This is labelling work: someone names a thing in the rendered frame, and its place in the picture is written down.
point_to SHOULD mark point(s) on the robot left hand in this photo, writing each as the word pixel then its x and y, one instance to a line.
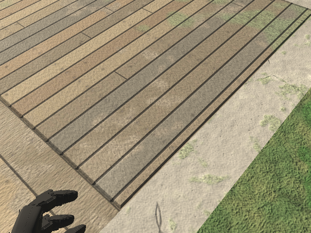
pixel 31 220

